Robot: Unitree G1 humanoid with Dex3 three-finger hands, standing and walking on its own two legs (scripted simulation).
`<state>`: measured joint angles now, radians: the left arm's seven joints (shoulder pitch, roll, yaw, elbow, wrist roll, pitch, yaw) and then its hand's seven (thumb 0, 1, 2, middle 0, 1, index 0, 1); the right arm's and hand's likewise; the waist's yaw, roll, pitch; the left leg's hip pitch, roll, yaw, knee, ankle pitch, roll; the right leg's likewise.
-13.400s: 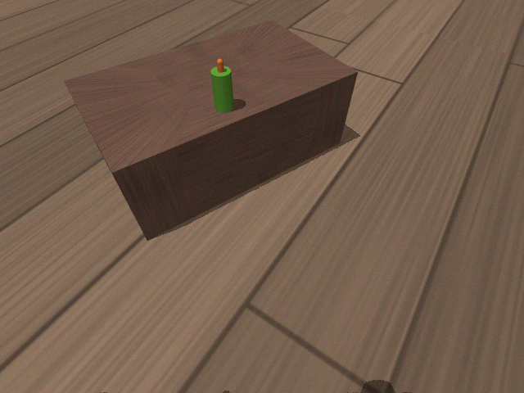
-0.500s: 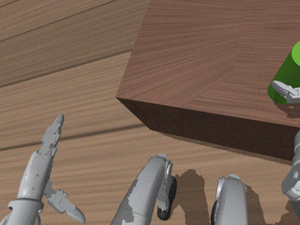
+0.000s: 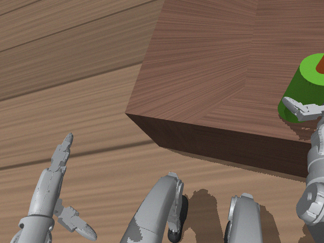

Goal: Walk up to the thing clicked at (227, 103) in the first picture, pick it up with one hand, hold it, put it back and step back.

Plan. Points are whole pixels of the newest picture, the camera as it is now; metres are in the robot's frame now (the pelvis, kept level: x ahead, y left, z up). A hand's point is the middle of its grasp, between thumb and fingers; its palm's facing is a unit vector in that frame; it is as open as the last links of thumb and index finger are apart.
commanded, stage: settle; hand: right
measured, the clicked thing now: (310, 86) +0.50 -0.21 -0.02
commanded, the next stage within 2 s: lift in 0.40 s
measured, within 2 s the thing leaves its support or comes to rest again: neither
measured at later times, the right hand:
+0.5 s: hand (318, 79) +0.51 -0.22 -0.01, palm faces +0.21 +0.98 +0.01, open 10.9 cm
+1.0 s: hand out of the picture +0.47 -0.21 +0.05, palm faces +0.20 +0.98 -0.01, open 10.9 cm
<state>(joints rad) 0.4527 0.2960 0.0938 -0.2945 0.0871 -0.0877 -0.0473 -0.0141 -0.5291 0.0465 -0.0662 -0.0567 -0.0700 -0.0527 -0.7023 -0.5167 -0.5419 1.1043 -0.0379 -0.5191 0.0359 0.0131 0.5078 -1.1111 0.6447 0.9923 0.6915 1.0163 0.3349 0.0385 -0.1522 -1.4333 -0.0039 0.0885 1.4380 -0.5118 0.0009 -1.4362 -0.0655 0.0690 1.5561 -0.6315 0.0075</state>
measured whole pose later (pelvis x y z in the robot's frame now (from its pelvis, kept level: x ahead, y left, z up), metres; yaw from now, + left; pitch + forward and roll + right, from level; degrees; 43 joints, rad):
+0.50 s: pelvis +0.01 +0.00 +0.02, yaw +0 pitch +28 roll +5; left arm 0.43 0.27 0.07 -0.22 0.10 -0.06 -0.05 -0.01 -0.53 0.05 -0.06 -0.06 -0.07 -0.06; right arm -0.72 -0.51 -0.53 1.15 -0.02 -0.54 0.05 0.01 0.52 -1.15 0.61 1.05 0.66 1.07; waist 0.32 0.03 -0.15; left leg -1.33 -0.01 0.08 1.34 -0.50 -0.01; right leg -1.34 -0.07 0.06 1.46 -0.62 0.00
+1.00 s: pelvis +0.02 +0.00 +0.06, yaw -1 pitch +23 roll +4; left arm 0.45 0.24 0.07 -0.12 0.08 -0.05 -0.04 -0.01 -0.52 0.04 -0.06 -0.06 -0.07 -0.05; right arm -0.55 -0.36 -0.44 0.97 0.01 -0.50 0.02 0.01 0.53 -1.15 0.62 1.04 0.67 1.06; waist 0.22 0.02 -0.16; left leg -1.13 0.00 0.06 1.20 -0.47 -0.01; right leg -1.13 -0.06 0.03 1.30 -0.58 0.00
